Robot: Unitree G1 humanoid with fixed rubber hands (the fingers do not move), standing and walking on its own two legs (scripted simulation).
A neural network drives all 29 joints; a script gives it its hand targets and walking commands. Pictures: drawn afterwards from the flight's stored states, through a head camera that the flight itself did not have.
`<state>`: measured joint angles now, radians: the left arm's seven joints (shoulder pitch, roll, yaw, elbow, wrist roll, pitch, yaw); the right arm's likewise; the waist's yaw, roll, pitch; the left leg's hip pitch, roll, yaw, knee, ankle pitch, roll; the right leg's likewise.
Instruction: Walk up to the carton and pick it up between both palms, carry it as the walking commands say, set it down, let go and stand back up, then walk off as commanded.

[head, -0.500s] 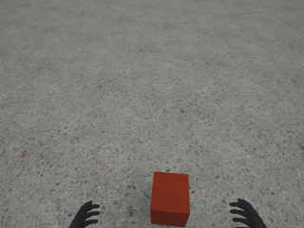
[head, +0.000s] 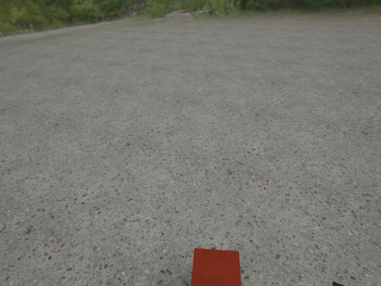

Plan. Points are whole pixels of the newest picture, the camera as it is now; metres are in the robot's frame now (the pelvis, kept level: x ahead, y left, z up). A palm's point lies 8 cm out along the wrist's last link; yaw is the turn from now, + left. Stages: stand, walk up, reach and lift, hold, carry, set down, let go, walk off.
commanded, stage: stand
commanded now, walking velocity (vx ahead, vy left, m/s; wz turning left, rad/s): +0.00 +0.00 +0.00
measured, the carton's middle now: out of the picture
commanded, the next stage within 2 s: walk off in 1.44 s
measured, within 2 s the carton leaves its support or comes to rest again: neither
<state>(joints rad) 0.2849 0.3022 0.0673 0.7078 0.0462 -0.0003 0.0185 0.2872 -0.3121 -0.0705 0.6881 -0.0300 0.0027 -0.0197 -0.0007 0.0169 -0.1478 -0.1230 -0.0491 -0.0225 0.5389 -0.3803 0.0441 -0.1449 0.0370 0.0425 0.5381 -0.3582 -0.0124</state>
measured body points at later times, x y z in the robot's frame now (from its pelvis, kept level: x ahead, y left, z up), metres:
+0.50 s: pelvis -0.06 -0.01 +0.00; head -0.12 -0.01 +0.45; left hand +0.02 +0.28 -0.10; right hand +0.03 -0.30 -0.10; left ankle -0.06 +0.09 -0.73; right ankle -0.04 -0.12 -0.73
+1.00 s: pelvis -0.07 +0.00 +0.01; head -0.12 +0.00 +0.46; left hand +0.00 +0.29 -0.12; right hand +0.00 -0.30 -0.11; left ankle -0.06 +0.09 -0.73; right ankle -0.04 -0.12 -0.73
